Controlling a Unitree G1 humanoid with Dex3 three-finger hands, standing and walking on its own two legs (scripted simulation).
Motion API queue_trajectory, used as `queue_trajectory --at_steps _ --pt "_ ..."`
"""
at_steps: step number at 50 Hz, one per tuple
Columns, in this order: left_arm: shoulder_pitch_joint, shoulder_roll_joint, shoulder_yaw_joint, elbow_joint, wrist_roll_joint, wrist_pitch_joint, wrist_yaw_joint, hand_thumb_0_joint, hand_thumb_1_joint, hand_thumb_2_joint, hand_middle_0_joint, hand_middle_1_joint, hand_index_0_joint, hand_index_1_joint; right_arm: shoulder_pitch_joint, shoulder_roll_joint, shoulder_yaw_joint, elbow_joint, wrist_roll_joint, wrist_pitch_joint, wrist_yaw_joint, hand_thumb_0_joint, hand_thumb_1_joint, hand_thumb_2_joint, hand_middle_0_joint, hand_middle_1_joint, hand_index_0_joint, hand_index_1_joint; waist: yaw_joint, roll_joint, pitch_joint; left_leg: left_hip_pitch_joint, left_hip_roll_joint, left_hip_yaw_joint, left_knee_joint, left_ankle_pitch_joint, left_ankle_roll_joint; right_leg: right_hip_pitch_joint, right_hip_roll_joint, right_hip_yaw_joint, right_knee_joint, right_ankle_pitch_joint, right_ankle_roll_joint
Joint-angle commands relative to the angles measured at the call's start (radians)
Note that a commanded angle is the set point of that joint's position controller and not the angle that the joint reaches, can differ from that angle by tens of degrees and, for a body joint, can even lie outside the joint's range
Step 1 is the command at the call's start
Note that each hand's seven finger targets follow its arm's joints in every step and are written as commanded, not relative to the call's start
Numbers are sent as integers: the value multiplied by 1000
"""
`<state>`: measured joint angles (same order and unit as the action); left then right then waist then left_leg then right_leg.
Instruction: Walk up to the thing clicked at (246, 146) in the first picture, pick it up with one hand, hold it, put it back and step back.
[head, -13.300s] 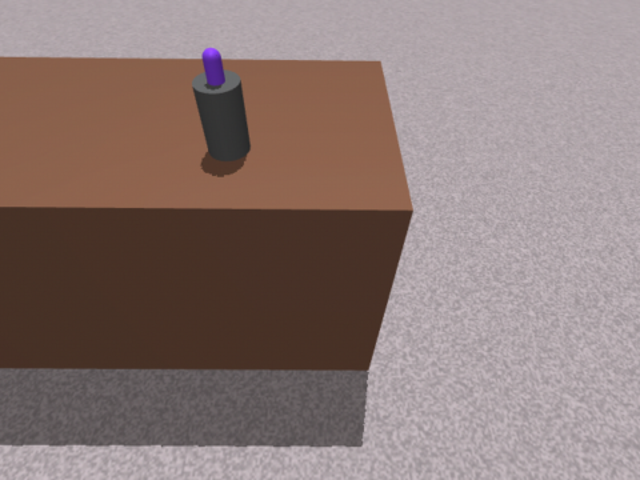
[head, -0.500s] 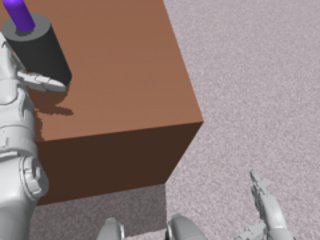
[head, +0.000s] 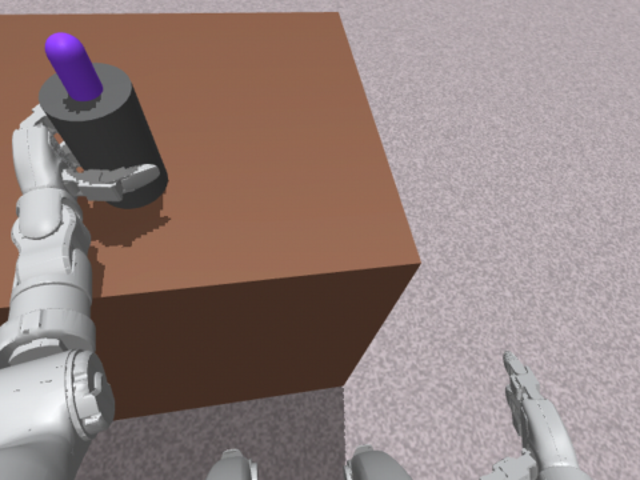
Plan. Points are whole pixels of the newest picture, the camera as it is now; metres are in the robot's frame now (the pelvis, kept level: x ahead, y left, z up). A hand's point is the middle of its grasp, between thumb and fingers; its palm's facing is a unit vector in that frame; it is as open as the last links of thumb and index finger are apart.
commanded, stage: settle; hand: left
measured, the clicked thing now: (103, 124) +0.50 +0.21 +0.14
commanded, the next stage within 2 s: lift in 1.08 s
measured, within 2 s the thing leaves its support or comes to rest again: leaves its support in 0.28 s
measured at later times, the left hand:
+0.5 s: hand (94, 140) +0.47 +0.21 +0.14, palm faces +0.23 -0.97 -0.01, open 11.7 cm
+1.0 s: hand (82, 115) +0.47 +0.21 +0.17, palm faces +0.24 -0.97 +0.00, open 11.7 cm
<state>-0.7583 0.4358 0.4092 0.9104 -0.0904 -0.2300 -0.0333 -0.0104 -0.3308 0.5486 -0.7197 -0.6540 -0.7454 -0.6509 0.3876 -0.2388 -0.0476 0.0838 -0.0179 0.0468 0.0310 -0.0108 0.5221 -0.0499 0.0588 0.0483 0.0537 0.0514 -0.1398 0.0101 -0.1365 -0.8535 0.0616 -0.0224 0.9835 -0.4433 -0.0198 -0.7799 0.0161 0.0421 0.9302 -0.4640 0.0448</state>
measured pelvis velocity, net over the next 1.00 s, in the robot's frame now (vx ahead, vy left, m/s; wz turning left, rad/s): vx -0.01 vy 0.00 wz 0.01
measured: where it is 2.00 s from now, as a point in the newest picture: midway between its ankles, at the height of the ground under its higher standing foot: outside the picture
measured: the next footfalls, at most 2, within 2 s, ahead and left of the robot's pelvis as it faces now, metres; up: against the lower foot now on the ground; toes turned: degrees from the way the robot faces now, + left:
none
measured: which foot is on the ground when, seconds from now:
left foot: down 0.00-1.00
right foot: down 0.00-1.00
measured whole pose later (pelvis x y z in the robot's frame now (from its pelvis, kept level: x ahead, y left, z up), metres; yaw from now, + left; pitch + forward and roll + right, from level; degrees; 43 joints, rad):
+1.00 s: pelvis -0.01 +0.00 +0.02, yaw +0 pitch +12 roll -1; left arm -0.82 0.42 0.35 0.90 -0.11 -0.08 -0.01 -0.01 -0.61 0.98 -0.65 -0.99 -0.67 -1.00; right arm 0.33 -0.23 -0.05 0.29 0.01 0.01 -0.03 -0.01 0.53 -0.06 0.06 0.05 0.05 0.05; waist -0.10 0.01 -0.11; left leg -0.67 0.05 -0.01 0.85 -0.38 -0.02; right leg -0.61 0.00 0.05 0.81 -0.41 0.04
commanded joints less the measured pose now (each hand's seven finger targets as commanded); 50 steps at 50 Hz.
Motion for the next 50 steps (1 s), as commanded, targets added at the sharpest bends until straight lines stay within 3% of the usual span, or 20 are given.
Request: queue_trajectory --at_steps 1,5,6,9,13,14,16,21,22,24,26,29,32,34,35,38,40,42,49,50 --pt "-366 216 2 -236 -14 -46 -25 0 59 981 -1182 -1139 -1194 -1137 19 -134 -86 -142 -1 -45 -6 0 540 -46 48 49 48 49 12 129 -449 387 -18 10 -98 450 29 135 19 -63 -87 414 -46" --pt "-354 173 -23 -263 -27 -25 -24 0 198 1287 -1340 -1397 -1349 -1402 32 -132 -88 -113 2 -39 -7 0 540 -48 48 49 48 49 12 139 -448 412 -15 11 -91 479 30 129 17 -61 -88 437 -44" --pt "-369 221 8 -307 -29 -26 -19 0 239 1245 -1271 -1327 -1273 -1344 11 -152 -104 -109 3 -39 -11 0 548 -51 49 50 49 50 25 140 -450 416 -14 9 -97 478 28 134 16 -63 -88 425 -46" --pt "-403 206 -18 -297 -23 -18 -14 0 144 1225 -1241 -1308 -1242 -1329 -27 -143 -86 -155 6 -44 -19 0 535 -56 49 50 49 50 10 92 -472 417 -17 14 -100 456 37 174 12 -54 -100 451 -38" --pt "-453 260 9 -342 -33 -23 3 0 70 1218 -1240 -1331 -1247 -1347 -15 -150 -98 -135 10 -39 -37 0 540 -53 49 50 49 50 17 56 -460 360 -38 31 -119 373 43 255 1 -34 -124 451 -24" --pt "-419 261 20 -300 -33 -15 9 0 54 1216 -1227 -1323 -1234 -1340 -2 -165 -112 -113 9 -36 -41 0 542 -53 49 50 49 50 24 60 -444 369 -37 33 -124 367 41 243 2 -37 -129 429 -27" --pt "-442 210 -23 -307 -29 -6 11 0 60 1219 -1235 -1330 -1241 -1346 -3 -119 -65 -116 9 -38 -39 0 540 -53 49 50 49 50 25 76 -432 406 -35 30 -134 368 39 216 5 -44 -137 405 -31" --pt "-443 242 -16 -282 -24 20 2 0 5 1238 -1254 -1357 -1262 -1375 8 -136 -90 -79 17 -36 -46 0 541 -53 49 50 49 50 21 81 -420 428 -36 34 -140 415 42 232 2 -41 -148 462 -29" --pt "-475 229 -32 -313 -26 22 -1 0 -34 1226 -1244 -1353 -1253 -1370 -6 -117 -69 -91 19 -38 -44 0 541 -53 49 50 49 50 24 77 -401 416 -39 33 -147 404 42 239 3 -42 -155 456 -28" --pt "-456 232 -22 -252 -27 38 2 0 -32 1229 -1251 -1358 -1262 -1374 -15 -144 -102 -37 18 -42 -45 0 540 -53 49 50 49 50 23 70 -367 409 -37 33 -159 386 43 223 4 -44 -163 430 -30" --pt "-454 211 -24 -222 -29 47 2 0 4 1237 -1233 -1343 -1240 -1362 -76 -138 -90 -45 20 -51 -42 0 546 -53 49 50 49 50 35 64 -328 394 -38 33 -178 329 38 206 3 -45 -175 361 -36" --pt "-508 215 -32 -262 -22 48 4 0 -29 1235 -1257 -1362 -1269 -1377 -89 -122 -77 -70 23 -59 -42 0 550 -50 49 50 49 50 32 81 -363 445 -31 27 -198 319 32 201 11 -55 -186 331 -42" --pt "-478 229 -17 -222 -28 55 9 0 -19 1238 -1260 -1372 -1276 -1383 -65 -155 -109 -37 23 -64 -49 0 548 -50 49 50 49 50 37 43 -341 415 -35 28 -213 279 33 234 11 -55 -195 311 -39" --pt "-539 250 -19 -304 -29 47 8 0 -30 1220 -1246 -1352 -1261 -1364 -48 -126 -87 -16 25 -63 -49 0 547 -51 49 50 49 50 40 85 -396 456 -34 29 -211 310 30 236 10 -54 -194 329 -40" --pt "-529 252 -12 -295 -33 50 8 0 -23 1219 -1246 -1350 -1262 -1362 -72 -145 -101 -35 27 -67 -53 0 546 -51 49 50 49 50 41 61 -419 471 -33 28 -209 323 32 243 10 -55 -194 340 -38" --pt "-514 201 -47 -243 -36 63 9 0 -54 1243 -1250 -1366 -1263 -1381 -61 -123 -75 -21 28 -77 -57 0 541 -53 49 50 49 50 31 29 -382 446 -33 30 -217 323 35 259 10 -54 -204 351 -34" --pt "-557 269 -12 -292 -34 57 16 0 -49 1240 -1243 -1360 -1256 -1376 -80 -131 -88 20 31 -79 -63 0 542 -53 49 50 49 50 50 74 -391 456 -38 36 -217 325 32 263 5 -47 -207 351 -36" --pt "-561 218 -46 -280 -32 63 14 0 -35 1273 -1251 -1377 -1261 -1397 -96 -125 -79 7 28 -83 -62 0 545 -53 49 50 49 50 42 83 -389 488 -32 31 -223 357 28 247 10 -54 -204 365 -41" --pt "-579 243 -36 -266 -26 79 23 0 -19 1298 -1268 -1398 -1280 -1417 -87 -131 -82 53 32 -92 -65 0 548 -52 49 50 49 50 39 83 -379 516 -29 32 -232 389 30 254 11 -55 -221 390 -41" --pt "-548 215 -49 -204 -26 88 18 0 -47 1289 -1270 -1396 -1281 -1415 -78 -120 -75 75 29 -89 -64 0 544 -53 49 50 49 50 33 72 -365 503 -30 35 -227 395 33 255 9 -54 -226 399 -37"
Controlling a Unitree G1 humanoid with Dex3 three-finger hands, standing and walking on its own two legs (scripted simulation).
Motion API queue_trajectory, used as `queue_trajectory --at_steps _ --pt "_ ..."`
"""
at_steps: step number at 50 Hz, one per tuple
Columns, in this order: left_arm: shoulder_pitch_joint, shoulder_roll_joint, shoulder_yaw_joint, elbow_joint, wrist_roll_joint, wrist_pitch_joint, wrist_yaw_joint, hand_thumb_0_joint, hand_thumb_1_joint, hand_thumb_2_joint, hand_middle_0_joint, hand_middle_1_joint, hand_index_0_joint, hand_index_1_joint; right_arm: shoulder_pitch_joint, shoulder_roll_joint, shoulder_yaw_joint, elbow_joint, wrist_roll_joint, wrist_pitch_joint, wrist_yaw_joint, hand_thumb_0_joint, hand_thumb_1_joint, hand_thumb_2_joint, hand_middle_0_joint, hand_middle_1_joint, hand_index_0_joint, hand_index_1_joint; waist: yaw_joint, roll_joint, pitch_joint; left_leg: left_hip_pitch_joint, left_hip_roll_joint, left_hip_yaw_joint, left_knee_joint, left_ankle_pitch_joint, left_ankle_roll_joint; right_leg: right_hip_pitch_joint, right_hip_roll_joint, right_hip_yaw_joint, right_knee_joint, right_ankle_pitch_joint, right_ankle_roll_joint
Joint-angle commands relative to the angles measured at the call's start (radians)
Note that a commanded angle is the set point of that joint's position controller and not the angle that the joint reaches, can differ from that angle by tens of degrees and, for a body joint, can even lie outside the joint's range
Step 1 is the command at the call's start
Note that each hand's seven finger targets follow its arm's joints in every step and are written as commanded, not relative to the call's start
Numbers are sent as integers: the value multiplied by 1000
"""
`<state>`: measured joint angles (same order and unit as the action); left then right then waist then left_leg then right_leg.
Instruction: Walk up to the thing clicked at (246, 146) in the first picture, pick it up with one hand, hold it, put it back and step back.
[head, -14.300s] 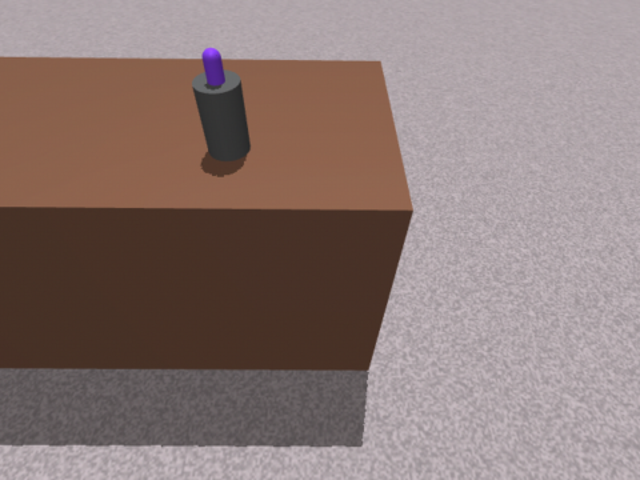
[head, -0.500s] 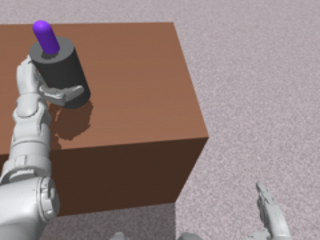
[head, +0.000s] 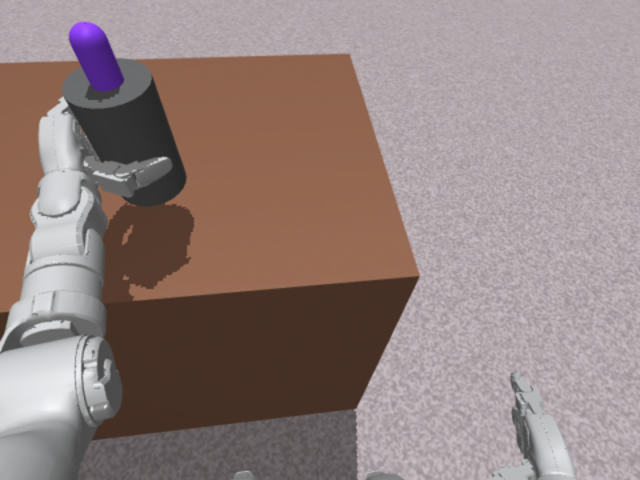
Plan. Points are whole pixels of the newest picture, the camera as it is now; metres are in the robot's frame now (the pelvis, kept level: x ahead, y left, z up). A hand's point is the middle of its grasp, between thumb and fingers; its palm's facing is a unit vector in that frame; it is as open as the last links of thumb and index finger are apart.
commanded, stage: settle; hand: left
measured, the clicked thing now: (124, 118) +0.48 +0.20 +0.19
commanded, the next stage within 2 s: lift in 0.08 s
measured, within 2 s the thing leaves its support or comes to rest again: neither
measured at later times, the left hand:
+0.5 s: hand (123, 118) +0.48 +0.20 +0.19, palm faces +0.23 -0.97 +0.00, open 11.7 cm
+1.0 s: hand (92, 109) +0.39 +0.18 +0.26, palm faces +0.20 -0.98 +0.00, open 11.7 cm
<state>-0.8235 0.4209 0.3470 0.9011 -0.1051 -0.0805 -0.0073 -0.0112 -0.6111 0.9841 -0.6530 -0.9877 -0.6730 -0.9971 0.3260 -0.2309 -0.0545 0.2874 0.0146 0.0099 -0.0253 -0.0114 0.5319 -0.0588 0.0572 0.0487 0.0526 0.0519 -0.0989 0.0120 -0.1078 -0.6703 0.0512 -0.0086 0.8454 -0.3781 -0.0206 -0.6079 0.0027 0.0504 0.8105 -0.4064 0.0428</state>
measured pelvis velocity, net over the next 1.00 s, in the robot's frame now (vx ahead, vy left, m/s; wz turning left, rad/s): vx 0.00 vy -0.01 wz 0.04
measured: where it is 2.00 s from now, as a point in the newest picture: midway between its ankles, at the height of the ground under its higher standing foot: outside the picture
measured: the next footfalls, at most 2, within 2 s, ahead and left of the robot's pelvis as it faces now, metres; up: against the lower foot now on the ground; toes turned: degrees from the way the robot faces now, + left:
none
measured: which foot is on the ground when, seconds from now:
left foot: down 0.00-1.00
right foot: down 0.00-1.00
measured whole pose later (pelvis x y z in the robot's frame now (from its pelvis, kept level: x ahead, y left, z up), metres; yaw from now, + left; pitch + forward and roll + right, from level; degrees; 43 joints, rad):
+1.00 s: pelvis +0.00 -0.01 +0.02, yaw +2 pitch +2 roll +0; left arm -0.61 0.29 0.29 0.23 -0.17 0.46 0.00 -0.01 -0.61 1.00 -0.63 -1.01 -0.66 -1.02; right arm 0.35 -0.24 -0.08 0.36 0.06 -0.07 -0.04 -0.01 0.53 -0.06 0.06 0.05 0.05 0.05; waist -0.01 0.05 -0.10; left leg -0.39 0.02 -0.03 0.66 -0.31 -0.03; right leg -0.33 -0.03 0.02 0.68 -0.37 0.03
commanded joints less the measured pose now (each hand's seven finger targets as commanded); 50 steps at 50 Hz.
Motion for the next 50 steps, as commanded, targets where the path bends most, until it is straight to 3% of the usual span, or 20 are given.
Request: queue_trajectory --at_steps 1,2,3,5,6,11,12,13,14,15,16,21,24,36,37,38,40,41,48,50 --pt "-535 268 34 -285 -13 -70 -5 0 -25 1290 -1258 -1388 -1270 -1407 -7 -121 -61 -123 -2 -55 -5 0 550 -52 49 50 49 50 4 81 -403 316 -19 18 -98 323 31 99 23 -64 -105 336 -38" --pt "-548 254 21 -277 -12 -68 -7 0 -37 1287 -1266 -1389 -1277 -1409 -37 -102 -49 -133 1 -61 -3 0 546 -53 49 50 49 50 3 76 -411 314 -24 22 -99 318 33 117 20 -60 -109 342 -35" --pt "-477 256 40 -178 -17 -54 -6 0 -58 1297 -1275 -1407 -1289 -1425 -32 -161 -96 -130 -1 -63 -8 0 543 -53 49 50 49 50 -9 44 -401 320 -21 23 -97 319 35 102 23 -61 -112 342 -33" --pt "-532 234 19 -251 -18 -58 -10 0 -58 1290 -1263 -1390 -1274 -1411 -41 -112 -56 -111 2 -66 -2 0 544 -54 49 50 49 50 -1 77 -392 329 -20 21 -105 313 31 90 24 -62 -114 330 -36" --pt "-496 244 25 -196 -12 -50 -12 0 -64 1288 -1259 -1392 -1271 -1411 -22 -144 -81 -93 0 -64 -6 0 548 -53 49 50 49 50 -8 66 -376 339 -17 22 -109 315 31 74 26 -65 -118 322 -38" --pt "-554 225 8 -284 -17 -42 -7 0 4 1232 -1259 -1392 -1289 -1391 -63 -116 -56 -115 4 -75 -1 0 533 -54 48 50 49 50 9 72 -429 343 -18 19 -116 336 29 123 25 -66 -120 343 -38" --pt "-506 252 33 -221 -16 -34 -1 0 1 1240 -1265 -1398 -1294 -1397 -76 -158 -92 -136 4 -78 -7 0 533 -54 48 50 49 50 10 59 -424 348 -19 23 -114 335 29 129 25 -65 -125 339 -37" --pt "-541 244 12 -312 -15 -38 2 0 9 1238 -1264 -1402 -1295 -1399 -71 -150 -80 -170 7 -81 -8 0 535 -54 48 50 49 50 7 65 -476 378 -18 21 -112 357 29 152 24 -65 -123 362 -36" --pt "-481 252 35 -220 -10 -22 6 0 16 1250 -1271 -1409 -1302 -1407 -41 -164 -93 -160 4 -80 -11 0 534 -54 48 50 49 50 5 33 -458 373 -16 22 -111 371 31 152 26 -67 -126 370 -34" --pt "-451 217 7 -224 -10 -16 3 0 -5 1248 -1262 -1405 -1294 -1403 -32 -150 -79 -156 5 -76 -10 0 537 -53 48 50 49 50 10 37 -442 363 -16 23 -113 388 31 167 25 -67 -128 389 -35" --pt "-517 260 32 -345 -18 -26 6 0 10 1251 -1256 -1402 -1288 -1400 -16 -151 -88 -133 8 -75 -12 0 539 -53 48 50 49 50 22 64 -456 368 -19 24 -116 388 29 174 23 -64 -128 393 -35" --pt "-436 197 1 -326 -19 17 20 0 -27 1251 -1258 -1403 -1288 -1403 -43 -131 -74 -148 13 -87 -17 0 534 -54 48 50 49 50 33 45 -391 354 -23 31 -134 369 29 194 20 -67 -145 384 -32" --pt "-501 217 3 -492 -21 34 25 0 -13 1245 -1248 -1397 -1279 -1395 -12 -96 -54 -112 16 -89 -14 0 542 -52 48 50 49 50 45 102 -390 367 -30 39 -140 383 27 213 14 -64 -147 404 -31" --pt "-324 111 -19 -722 -61 272 -4 0 -19 1240 -1219 -1371 -1249 -1373 -20 -106 -60 -113 33 -119 -10 0 548 -50 49 50 49 50 80 38 -293 419 -38 37 -189 407 26 267 7 -87 -193 417 -26" --pt "-293 115 -4 -707 -64 300 1 0 -21 1243 -1241 -1390 -1272 -1390 -39 -139 -85 -138 34 -123 -13 0 542 -50 49 50 49 50 68 10 -290 435 -35 37 -197 395 27 264 8 -89 -197 403 -25" --pt "-293 95 -27 -737 -61 327 -2 0 -23 1257 -1249 -1403 -1280 -1402 -38 -104 -47 -137 35 -122 -10 0 545 -50 49 50 49 50 80 10 -285 435 -38 37 -199 404 29 271 6 -90 -203 413 -24" --pt "-307 116 -9 -819 -64 363 -1 0 -7 1256 -1238 -1391 -1267 -1393 -46 -137 -80 -131 37 -123 -17 0 547 -50 48 50 49 50 76 -15 -281 450 -43 38 -213 380 30 277 2 -91 -216 397 -22" --pt "-241 89 -8 -749 -71 388 -2 0 17 1272 -1234 -1398 -1264 -1399 -29 -119 -68 -118 39 -123 -15 0 549 -49 49 50 49 50 75 -30 -249 441 -45 38 -217 368 32 278 0 -93 -224 386 -20" --pt "-259 91 -7 -899 -79 489 5 0 64 1275 -1247 -1408 -1278 -1407 -44 -132 -90 -98 43 -144 -22 0 546 -49 49 50 49 50 69 -28 -244 487 -58 41 -243 329 37 283 -11 -88 -256 359 -16" --pt "-298 108 -10 -1007 -76 504 6 0 71 1282 -1260 -1418 -1291 -1418 -45 -112 -74 -74 44 -149 -17 0 546 -49 49 49 49 49 87 13 -240 487 -62 42 -247 319 33 283 -14 -88 -258 347 -21"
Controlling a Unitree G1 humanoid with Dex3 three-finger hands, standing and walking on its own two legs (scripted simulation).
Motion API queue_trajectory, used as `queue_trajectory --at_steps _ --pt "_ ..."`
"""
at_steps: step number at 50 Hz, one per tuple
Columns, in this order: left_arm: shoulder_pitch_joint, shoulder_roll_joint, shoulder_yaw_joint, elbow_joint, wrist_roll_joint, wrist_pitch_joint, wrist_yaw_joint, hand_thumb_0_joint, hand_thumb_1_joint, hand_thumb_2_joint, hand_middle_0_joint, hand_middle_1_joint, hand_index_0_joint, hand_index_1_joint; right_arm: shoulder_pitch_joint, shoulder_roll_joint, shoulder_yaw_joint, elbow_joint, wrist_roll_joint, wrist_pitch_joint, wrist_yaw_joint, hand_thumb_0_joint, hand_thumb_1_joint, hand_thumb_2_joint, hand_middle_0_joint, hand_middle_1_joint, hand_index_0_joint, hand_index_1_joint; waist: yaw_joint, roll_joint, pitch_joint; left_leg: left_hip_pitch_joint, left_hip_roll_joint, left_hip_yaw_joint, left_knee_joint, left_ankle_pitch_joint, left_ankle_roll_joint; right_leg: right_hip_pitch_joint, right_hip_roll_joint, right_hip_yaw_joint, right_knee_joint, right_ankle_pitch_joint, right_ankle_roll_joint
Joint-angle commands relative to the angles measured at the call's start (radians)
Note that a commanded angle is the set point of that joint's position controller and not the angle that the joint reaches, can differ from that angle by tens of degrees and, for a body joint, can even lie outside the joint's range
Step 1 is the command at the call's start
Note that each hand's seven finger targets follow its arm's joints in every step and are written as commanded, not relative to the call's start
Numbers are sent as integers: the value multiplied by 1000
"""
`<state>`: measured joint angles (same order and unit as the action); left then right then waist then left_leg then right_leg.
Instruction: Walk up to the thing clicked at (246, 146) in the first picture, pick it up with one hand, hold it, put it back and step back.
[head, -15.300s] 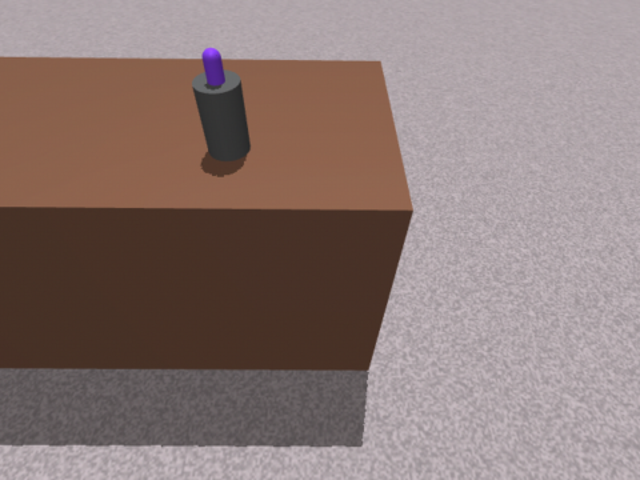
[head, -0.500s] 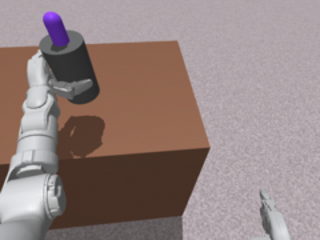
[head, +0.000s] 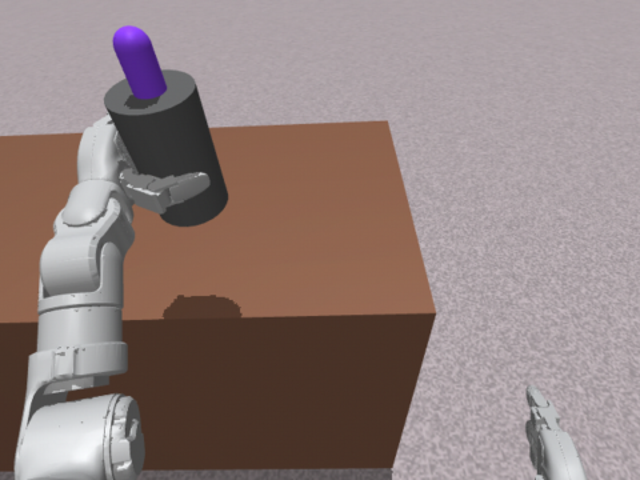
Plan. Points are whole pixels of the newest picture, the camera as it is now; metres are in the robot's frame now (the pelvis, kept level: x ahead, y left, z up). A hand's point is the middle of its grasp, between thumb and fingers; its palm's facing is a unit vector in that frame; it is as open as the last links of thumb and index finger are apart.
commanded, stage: lift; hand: left
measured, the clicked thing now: (166, 130) +0.40 +0.17 +0.28
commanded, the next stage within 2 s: hold in 0.68 s
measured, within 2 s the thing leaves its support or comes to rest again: neither
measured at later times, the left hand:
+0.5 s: hand (149, 154) +0.34 +0.17 +0.28, palm faces +0.14 -0.99 +0.02, open 11.7 cm
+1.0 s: hand (130, 136) +0.34 +0.17 +0.31, palm faces +0.13 -0.99 +0.01, open 11.7 cm
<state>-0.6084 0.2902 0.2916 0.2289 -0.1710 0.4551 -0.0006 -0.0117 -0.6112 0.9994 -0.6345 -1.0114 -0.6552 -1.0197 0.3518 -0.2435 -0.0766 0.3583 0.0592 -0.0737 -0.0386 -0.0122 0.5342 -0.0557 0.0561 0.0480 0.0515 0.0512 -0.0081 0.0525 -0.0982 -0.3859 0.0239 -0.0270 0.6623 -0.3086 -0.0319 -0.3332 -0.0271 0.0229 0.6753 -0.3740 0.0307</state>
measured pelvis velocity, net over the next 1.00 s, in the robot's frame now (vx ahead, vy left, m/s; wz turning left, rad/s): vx -0.02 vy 0.00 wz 0.00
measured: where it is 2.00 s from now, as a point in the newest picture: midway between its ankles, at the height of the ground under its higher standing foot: outside the picture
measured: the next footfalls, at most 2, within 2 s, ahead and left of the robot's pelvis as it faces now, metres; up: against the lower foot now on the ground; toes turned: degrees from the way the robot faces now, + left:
none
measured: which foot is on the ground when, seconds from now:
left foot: down 0.00-1.00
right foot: down 0.00-1.00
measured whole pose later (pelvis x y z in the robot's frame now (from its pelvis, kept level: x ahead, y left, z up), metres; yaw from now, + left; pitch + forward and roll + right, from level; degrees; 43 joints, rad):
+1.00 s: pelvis -0.02 +0.00 +0.00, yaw +0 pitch -2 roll +0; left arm -0.62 0.30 0.31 -0.05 -0.24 0.77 0.01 -0.01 -0.61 1.00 -0.63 -1.02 -0.65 -1.03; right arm 0.29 -0.24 -0.09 0.56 0.07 -0.21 -0.03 -0.01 0.53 -0.06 0.05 0.05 0.05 0.05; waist 0.02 0.07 -0.09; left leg -0.31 0.02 -0.02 0.61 -0.26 -0.03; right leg -0.26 -0.03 0.02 0.63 -0.33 0.03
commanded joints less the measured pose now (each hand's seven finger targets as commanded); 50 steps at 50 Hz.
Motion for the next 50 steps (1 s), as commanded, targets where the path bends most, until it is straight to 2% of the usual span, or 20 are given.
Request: queue_trajectory --at_steps 1,2,3,4,5,8,11,13,14,15,23,28,29,30,32,34,36,38,46,50 --pt "-469 216 49 -270 -13 -18 -1 0 67 1289 -1260 -1424 -1291 -1423 -94 -108 -59 -154 -2 -70 -5 0 546 -49 49 50 49 50 -3 -71 -238 199 -30 56 -71 235 44 13 20 -67 -126 292 -8" --pt "-499 235 52 -354 -17 -13 -1 0 73 1286 -1260 -1421 -1290 -1420 -97 -102 -55 -142 1 -73 -3 0 549 -48 49 49 49 49 9 -34 -231 195 -34 55 -82 209 42 10 19 -67 -136 264 -13" --pt "-473 204 37 -279 -21 4 -4 0 76 1299 -1268 -1431 -1297 -1432 -92 -92 -41 -128 -1 -76 -1 0 544 -50 49 50 49 50 -5 -47 -213 194 -32 54 -84 204 44 7 19 -67 -139 262 -12" --pt "-469 207 41 -319 -26 12 -5 0 68 1300 -1277 -1438 -1307 -1439 -120 -96 -48 -118 1 -82 -1 0 548 -48 49 49 49 49 13 -42 -189 177 -34 54 -95 171 42 -2 19 -68 -149 223 -15" --pt "-441 193 36 -243 -26 31 -7 0 58 1303 -1276 -1438 -1305 -1441 -135 -122 -74 -132 1 -88 -5 0 545 -50 49 50 49 50 -8 -65 -186 187 -34 55 -96 164 46 1 17 -63 -156 221 -11" --pt "-481 225 57 -337 -32 50 -6 0 60 1300 -1290 -1445 -1321 -1444 -137 -97 -45 -94 2 -99 3 0 550 -47 49 49 49 49 20 -12 -179 183 -32 53 -115 124 36 -8 22 -68 -162 168 -22" --pt "-415 178 51 -288 -47 75 -2 0 61 1304 -1286 -1450 -1320 -1448 -150 -129 -77 -96 1 -113 2 0 549 -48 49 50 49 50 8 -74 -155 176 -24 45 -132 94 39 -5 30 -73 -174 138 -20" --pt "-431 173 43 -293 -52 89 -4 0 58 1297 -1277 -1440 -1310 -1438 -157 -111 -58 -88 5 -121 4 0 550 -47 49 50 49 50 9 -79 -160 182 -28 50 -127 97 40 -9 28 -69 -182 140 -18" --pt "-480 217 63 -414 -52 81 -2 0 63 1293 -1275 -1433 -1307 -1432 -154 -119 -69 -79 4 -124 3 0 551 -47 49 50 49 50 23 -52 -168 185 -30 50 -132 89 38 -6 27 -67 -181 127 -19" --pt "-494 229 61 -414 -45 86 2 0 73 1288 -1265 -1418 -1296 -1418 -145 -123 -76 -73 4 -127 5 0 550 -48 49 50 49 50 15 -53 -187 198 -30 50 -129 95 38 -3 26 -66 -179 132 -19" --pt "-415 174 46 -346 -59 142 9 0 27 1295 -1265 -1421 -1291 -1427 -187 -104 -46 -24 5 -153 -1 0 546 -50 49 50 49 50 21 -89 -142 186 -35 51 -133 91 44 -7 20 -63 -191 131 -12" --pt "-496 226 73 -467 -62 145 19 0 36 1293 -1276 -1426 -1303 -1431 -184 -117 -66 3 7 -170 -3 0 547 -50 49 50 49 50 30 -34 -160 194 -33 48 -147 59 35 -9 24 -66 -194 92 -20" --pt "-432 188 56 -367 -57 159 18 0 21 1288 -1280 -1432 -1309 -1435 -186 -121 -67 1 5 -173 -4 0 539 -52 49 50 49 50 17 -72 -148 195 -26 43 -148 62 37 -9 30 -70 -190 95 -18" --pt "-455 205 68 -442 -66 158 19 0 17 1284 -1277 -1435 -1307 -1436 -190 -111 -59 8 9 -176 -2 0 544 -50 49 50 49 50 33 -47 -150 192 -31 45 -144 71 35 -3 27 -69 -191 102 -19" --pt "-484 221 65 -488 -63 163 17 0 -4 1273 -1264 -1420 -1293 -1423 -187 -131 -76 10 8 -183 -2 0 539 -52 49 50 49 50 28 -40 -168 201 -31 45 -147 58 33 -8 29 -69 -191 90 -20" --pt "-438 214 75 -446 -71 177 9 0 -19 1273 -1270 -1423 -1298 -1427 -183 -100 -46 8 11 -184 0 0 538 -52 49 50 49 50 31 -59 -156 198 -33 47 -142 72 38 2 27 -69 -198 103 -15" --pt "-454 216 78 -450 -77 185 5 0 -25 1282 -1283 -1436 -1310 -1441 -175 -117 -67 22 12 -189 -2 0 532 -54 49 50 49 50 22 -70 -166 209 -31 45 -138 97 39 -1 28 -68 -188 128 -15" --pt "-445 211 73 -447 -78 203 0 0 -22 1290 -1271 -1429 -1298 -1435 -186 -103 -47 24 11 -192 0 0 540 -53 49 50 49 50 29 -60 -137 194 -34 49 -138 97 38 -11 27 -66 -195 126 -14" --pt "-505 230 72 -505 -72 238 3 0 -19 1229 -1259 -1406 -1285 -1409 -201 -125 -61 18 14 -201 1 0 537 -53 49 50 49 50 28 -49 -205 237 -38 47 -121 178 40 22 23 -63 -178 207 -12" --pt "-510 223 67 -476 -74 256 7 0 -53 1205 -1240 -1386 -1266 -1390 -201 -121 -62 35 16 -206 3 0 532 -55 49 50 49 50 27 -45 -184 227 -33 42 -133 147 36 4 29 -69 -179 174 -16"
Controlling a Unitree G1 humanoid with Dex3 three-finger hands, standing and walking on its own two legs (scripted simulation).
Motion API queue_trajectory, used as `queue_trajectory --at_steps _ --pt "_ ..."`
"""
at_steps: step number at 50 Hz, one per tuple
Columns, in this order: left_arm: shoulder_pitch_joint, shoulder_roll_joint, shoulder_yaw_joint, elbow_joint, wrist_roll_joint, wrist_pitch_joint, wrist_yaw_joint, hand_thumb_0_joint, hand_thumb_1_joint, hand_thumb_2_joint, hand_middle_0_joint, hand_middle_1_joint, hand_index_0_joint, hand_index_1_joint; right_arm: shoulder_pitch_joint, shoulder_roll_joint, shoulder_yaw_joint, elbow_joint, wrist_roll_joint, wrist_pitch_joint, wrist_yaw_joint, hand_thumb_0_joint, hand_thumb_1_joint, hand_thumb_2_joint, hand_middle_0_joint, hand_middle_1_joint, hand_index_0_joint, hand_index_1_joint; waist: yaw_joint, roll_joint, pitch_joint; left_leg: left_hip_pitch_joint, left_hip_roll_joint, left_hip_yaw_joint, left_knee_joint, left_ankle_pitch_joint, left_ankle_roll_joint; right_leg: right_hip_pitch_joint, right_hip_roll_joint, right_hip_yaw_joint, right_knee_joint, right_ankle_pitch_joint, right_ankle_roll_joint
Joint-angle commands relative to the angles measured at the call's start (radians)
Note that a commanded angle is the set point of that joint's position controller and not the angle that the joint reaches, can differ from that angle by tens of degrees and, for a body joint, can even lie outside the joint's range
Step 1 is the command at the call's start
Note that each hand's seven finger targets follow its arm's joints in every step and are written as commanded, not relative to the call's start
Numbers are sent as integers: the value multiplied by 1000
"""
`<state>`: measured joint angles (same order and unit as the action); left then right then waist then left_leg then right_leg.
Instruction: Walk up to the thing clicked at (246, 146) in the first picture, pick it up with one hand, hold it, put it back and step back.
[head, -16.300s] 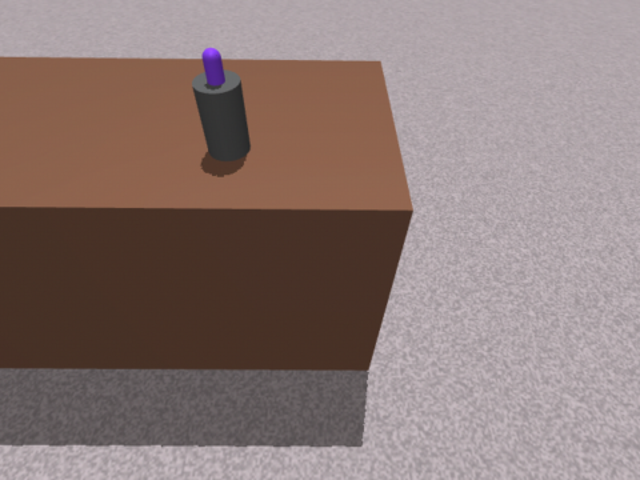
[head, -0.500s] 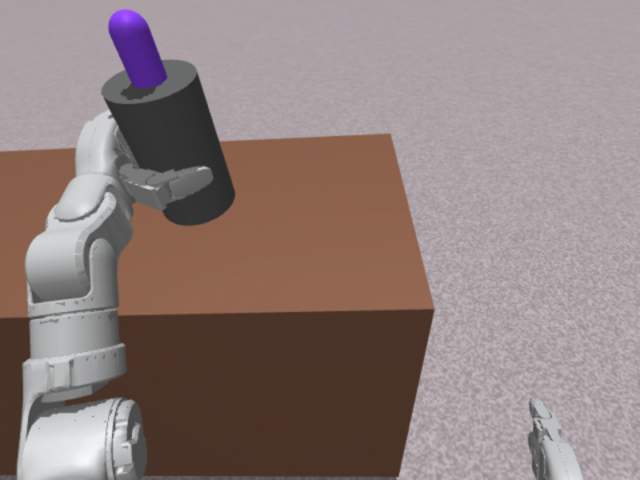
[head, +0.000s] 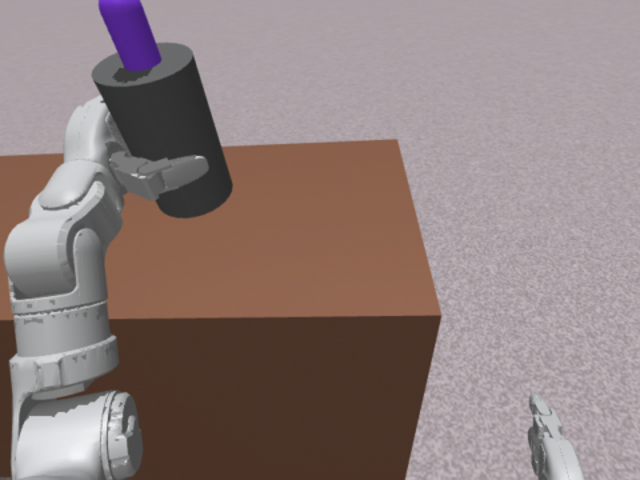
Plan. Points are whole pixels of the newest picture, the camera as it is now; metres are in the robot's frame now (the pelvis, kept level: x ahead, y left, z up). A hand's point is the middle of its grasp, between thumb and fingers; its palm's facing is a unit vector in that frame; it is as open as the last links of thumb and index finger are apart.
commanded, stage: hold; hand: left
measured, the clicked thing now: (162, 110) +0.35 +0.16 +0.34
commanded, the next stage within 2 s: none
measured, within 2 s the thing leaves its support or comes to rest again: neither
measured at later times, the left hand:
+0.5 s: hand (164, 127) +0.35 +0.16 +0.32, palm faces +0.12 -0.99 +0.01, open 11.7 cm
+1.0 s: hand (158, 124) +0.34 +0.16 +0.33, palm faces +0.12 -0.99 +0.00, open 11.7 cm
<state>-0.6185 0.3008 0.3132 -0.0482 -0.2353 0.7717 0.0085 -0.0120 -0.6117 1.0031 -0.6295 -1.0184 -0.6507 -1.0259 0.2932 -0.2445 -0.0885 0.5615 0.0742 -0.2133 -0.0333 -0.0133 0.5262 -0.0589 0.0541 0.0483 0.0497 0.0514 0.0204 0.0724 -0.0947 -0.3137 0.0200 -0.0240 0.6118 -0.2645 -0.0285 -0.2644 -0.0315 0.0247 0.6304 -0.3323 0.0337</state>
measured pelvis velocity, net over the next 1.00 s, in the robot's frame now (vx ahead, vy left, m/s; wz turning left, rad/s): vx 0.00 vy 0.00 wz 0.00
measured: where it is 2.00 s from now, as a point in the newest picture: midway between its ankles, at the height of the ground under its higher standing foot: outside the picture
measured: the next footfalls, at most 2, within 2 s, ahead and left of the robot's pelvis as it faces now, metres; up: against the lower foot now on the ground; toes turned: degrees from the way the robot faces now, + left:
none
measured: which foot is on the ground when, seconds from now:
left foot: down 0.00-1.00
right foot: down 0.00-1.00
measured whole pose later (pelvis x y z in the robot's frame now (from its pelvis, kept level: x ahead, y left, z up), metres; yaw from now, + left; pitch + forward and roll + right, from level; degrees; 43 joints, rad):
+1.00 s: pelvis +0.00 +0.00 +0.00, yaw +0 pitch -2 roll +0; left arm -0.68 0.32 0.32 -0.10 -0.25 0.86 0.02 -0.01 -0.61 1.00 -0.63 -1.03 -0.65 -1.03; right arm 0.27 -0.25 -0.09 0.61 0.09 -0.23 -0.03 -0.01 0.52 -0.06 0.05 0.05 0.05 0.05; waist 0.03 0.08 -0.11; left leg -0.32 0.02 -0.03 0.62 -0.27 -0.03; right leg -0.27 -0.03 0.02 0.64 -0.33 0.03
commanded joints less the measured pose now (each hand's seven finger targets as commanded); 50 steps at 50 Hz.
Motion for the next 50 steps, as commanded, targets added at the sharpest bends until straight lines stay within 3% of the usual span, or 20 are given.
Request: queue_trajectory --at_steps 1,8,9,11,14,18,19,23,26,29,31,34,35,38,40,41,45,46,48,50 --pt "-482 205 51 -176 -14 -55 -2 0 -42 1217 -1247 -1393 -1271 -1398 -136 -114 -45 -163 2 -68 -1 0 533 -55 49 50 49 50 -2 -74 -169 148 -27 37 -84 95 32 -63 35 -74 -135 124 -20" --pt "-464 189 42 -171 -19 -12 -6 0 -62 1226 -1256 -1414 -1285 -1416 -144 -103 -36 -173 9 -67 16 0 534 -54 49 50 49 50 13 -84 -164 136 -31 41 -74 144 34 -50 33 -73 -131 170 -19" --pt "-517 227 58 -232 -18 -12 0 0 -50 1224 -1258 -1406 -1285 -1410 -135 -123 -56 -174 8 -67 17 0 533 -55 48 50 49 50 8 -64 -195 152 -34 44 -71 151 34 -47 30 -69 -129 181 -20" --pt "-498 213 58 -227 -20 -2 5 0 -74 1231 -1262 -1422 -1290 -1424 -146 -106 -40 -181 12 -66 23 0 537 -53 48 50 49 50 19 -57 -185 149 -32 43 -74 137 30 -50 33 -72 -127 158 -22" --pt "-487 181 37 -224 -21 6 4 0 -52 1227 -1267 -1416 -1294 -1419 -138 -110 -44 -167 9 -67 23 0 531 -55 48 50 49 50 6 -80 -185 151 -29 39 -77 129 33 -57 36 -73 -130 151 -21" --pt "-485 206 54 -206 -22 20 5 0 -56 1234 -1274 -1427 -1303 -1429 -153 -124 -52 -164 11 -63 21 0 529 -56 49 50 49 50 4 -87 -202 157 -32 41 -69 142 36 -50 33 -68 -129 168 -17" --pt "-519 211 52 -271 -22 18 8 0 -39 1237 -1271 -1427 -1299 -1428 -155 -110 -40 -159 11 -63 23 0 535 -54 49 50 49 50 16 -74 -214 156 -36 42 -69 154 35 -40 30 -68 -131 178 -18" --pt "-533 234 72 -239 -19 30 23 0 -59 1241 -1274 -1438 -1304 -1439 -166 -132 -60 -144 9 -66 18 0 533 -55 48 50 49 50 13 -101 -189 144 -34 39 -79 106 34 -49 34 -70 -136 130 -18" --pt "-479 205 58 -165 -20 37 18 0 -39 1242 -1276 -1434 -1306 -1434 -162 -120 -56 -129 14 -65 17 0 534 -55 48 50 49 50 10 -103 -169 135 -35 41 -84 93 33 -67 34 -69 -140 119 -19" --pt "-457 186 42 -205 -24 33 3 0 -41 1249 -1287 -1450 -1319 -1448 -154 -110 -46 -144 15 -67 25 0 534 -54 48 50 49 50 20 -89 -164 122 -35 43 -83 100 31 -61 35 -73 -138 122 -21" --pt "-475 232 69 -256 -24 32 4 0 -71 1241 -1283 -1447 -1315 -1446 -150 -125 -56 -168 19 -67 25 0 528 -56 48 50 49 50 21 -89 -195 143 -35 41 -75 124 33 -48 32 -73 -132 143 -21" --pt "-446 180 36 -206 -29 37 -10 0 -61 1242 -1283 -1441 -1314 -1441 -153 -110 -41 -149 17 -64 27 0 534 -55 48 50 49 50 9 -84 -163 138 -35 43 -72 132 35 -60 32 -68 -133 156 -19" --pt "-444 190 45 -237 -31 32 -10 0 -55 1254 -1280 -1448 -1311 -1449 -148 -109 -43 -134 17 -63 25 0 532 -56 48 50 49 50 15 -85 -162 137 -34 40 -76 123 34 -65 34 -69 -131 146 -20" --pt "-538 241 61 -305 -27 16 -2 0 -33 1256 -1285 -1442 -1314 -1444 -157 -123 -53 -139 14 -66 19 0 536 -55 48 50 49 50 7 -45 -196 149 -32 38 -80 111 31 -66 34 -68 -129 137 -23" --pt "-518 211 48 -273 -26 16 11 0 -33 1253 -1278 -1439 -1307 -1441 -164 -114 -46 -140 14 -69 16 0 532 -57 48 50 49 50 5 -53 -189 147 -31 37 -81 85 31 -63 34 -68 -132 115 -22" --pt "-561 231 56 -342 -27 6 16 0 -19 1258 -1273 -1440 -1302 -1441 -166 -117 -49 -122 13 -73 14 0 534 -56 48 50 49 50 12 -16 -202 156 -31 36 -81 83 27 -68 35 -69 -125 109 -26" --pt "-524 209 50 -228 -31 12 8 0 -35 1265 -1288 -1451 -1315 -1454 -160 -116 -49 -113 10 -84 4 0 527 -58 48 50 49 50 -12 -74 -206 161 -34 40 -66 95 35 -69 33 -65 -128 128 -17" --pt "-526 227 56 -242 -28 10 4 0 -50 1259 -1286 -1447 -1314 -1450 -170 -118 -47 -118 11 -85 4 0 530 -57 48 50 49 50 10 -70 -201 147 -34 38 -70 102 32 -64 34 -68 -125 128 -21" --pt "-555 254 71 -244 -25 20 2 0 -54 1267 -1303 -1464 -1332 -1466 -162 -131 -56 -136 10 -85 3 0 529 -57 48 50 49 50 8 -74 -224 158 -36 41 -63 130 32 -56 33 -69 -125 156 -19" --pt "-500 228 71 -146 -26 38 -1 0 -21 1292 -1317 -1485 -1349 -1485 -157 -111 -43 -109 12 -79 10 0 535 -55 48 50 49 50 15 -78 -174 131 -34 41 -73 106 30 -66 36 -71 -127 131 -20"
